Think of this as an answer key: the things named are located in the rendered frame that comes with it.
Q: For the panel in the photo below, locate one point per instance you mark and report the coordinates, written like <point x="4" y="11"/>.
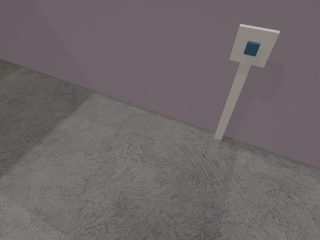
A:
<point x="267" y="38"/>

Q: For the button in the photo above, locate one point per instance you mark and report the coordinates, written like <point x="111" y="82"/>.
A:
<point x="251" y="48"/>

